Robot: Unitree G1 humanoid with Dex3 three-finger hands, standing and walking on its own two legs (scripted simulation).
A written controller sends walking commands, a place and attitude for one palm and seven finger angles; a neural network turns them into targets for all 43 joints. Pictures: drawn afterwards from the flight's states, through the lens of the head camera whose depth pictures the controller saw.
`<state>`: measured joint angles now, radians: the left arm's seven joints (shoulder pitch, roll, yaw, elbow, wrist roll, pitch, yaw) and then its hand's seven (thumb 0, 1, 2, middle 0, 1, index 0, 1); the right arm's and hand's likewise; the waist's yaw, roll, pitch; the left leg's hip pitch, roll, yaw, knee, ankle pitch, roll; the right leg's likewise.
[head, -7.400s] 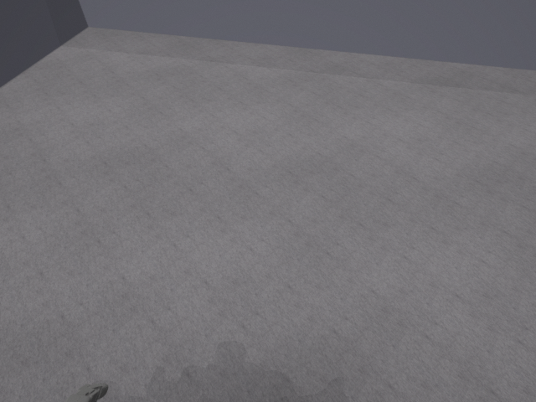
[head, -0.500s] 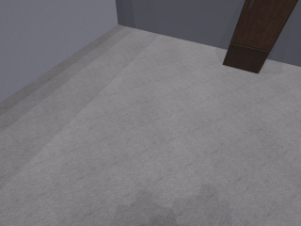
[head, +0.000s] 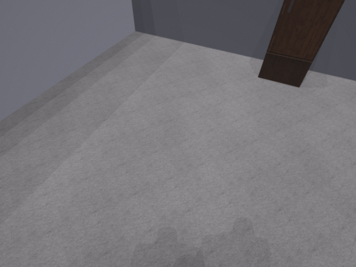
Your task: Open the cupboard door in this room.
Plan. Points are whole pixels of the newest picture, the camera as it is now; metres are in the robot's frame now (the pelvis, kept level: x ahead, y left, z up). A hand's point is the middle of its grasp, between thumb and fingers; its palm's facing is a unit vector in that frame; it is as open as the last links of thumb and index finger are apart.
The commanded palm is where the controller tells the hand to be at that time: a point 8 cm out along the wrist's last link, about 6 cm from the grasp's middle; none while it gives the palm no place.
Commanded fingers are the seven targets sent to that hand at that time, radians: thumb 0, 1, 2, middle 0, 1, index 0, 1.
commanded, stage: stand and wait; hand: left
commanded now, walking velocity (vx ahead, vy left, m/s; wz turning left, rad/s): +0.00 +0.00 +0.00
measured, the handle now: (292, 2) +2.01 -0.80 -0.05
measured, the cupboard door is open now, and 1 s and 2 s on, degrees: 0 0 0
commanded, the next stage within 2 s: turn or walk to find it in 0.22 s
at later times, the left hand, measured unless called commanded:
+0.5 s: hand out of the picture -0.02 +0.18 -0.18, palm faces -0.04 -0.98 -0.19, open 7.4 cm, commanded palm none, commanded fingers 0.00 0.90 0.90 -0.20 -0.30 -0.20 -0.30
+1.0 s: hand out of the picture +0.07 +0.17 -0.18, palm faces -0.12 -0.97 -0.23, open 7.4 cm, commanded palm none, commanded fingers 0.00 0.90 0.90 -0.20 -0.30 -0.20 -0.30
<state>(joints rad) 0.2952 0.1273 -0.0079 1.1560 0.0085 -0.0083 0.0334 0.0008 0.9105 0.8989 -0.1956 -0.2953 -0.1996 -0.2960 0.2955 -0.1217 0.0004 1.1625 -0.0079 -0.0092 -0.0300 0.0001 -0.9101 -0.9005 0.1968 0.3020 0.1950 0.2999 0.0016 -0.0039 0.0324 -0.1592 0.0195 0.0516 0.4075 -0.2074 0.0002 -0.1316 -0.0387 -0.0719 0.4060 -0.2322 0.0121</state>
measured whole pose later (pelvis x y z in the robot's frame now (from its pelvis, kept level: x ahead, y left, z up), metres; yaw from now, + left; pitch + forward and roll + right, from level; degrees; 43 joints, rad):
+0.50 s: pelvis -0.02 +0.00 -0.01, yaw -5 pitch -1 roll +0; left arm 0.28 0.16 0.04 1.10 0.03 0.03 0.01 0.00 0.91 0.90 -0.20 -0.30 -0.20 -0.30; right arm 0.24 -0.15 -0.04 1.08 -0.01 0.02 -0.03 0.00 -0.91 -0.90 0.20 0.30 0.20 0.30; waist 0.01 0.00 0.06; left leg -0.27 0.05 0.13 0.53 -0.26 0.01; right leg -0.28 -0.02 0.01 0.55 -0.26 0.01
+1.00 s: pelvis +0.00 -0.01 -0.01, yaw -7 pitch +0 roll +0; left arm 0.20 0.19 0.02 1.04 0.02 0.00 0.01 0.00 0.91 0.90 -0.20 -0.30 -0.20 -0.30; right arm 0.20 -0.20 -0.04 1.06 -0.01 0.01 -0.02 0.00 -0.91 -0.90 0.20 0.30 0.20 0.30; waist -0.01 0.01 0.05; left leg -0.25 0.08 0.15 0.55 -0.30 -0.02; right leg -0.28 0.02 0.03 0.56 -0.29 -0.01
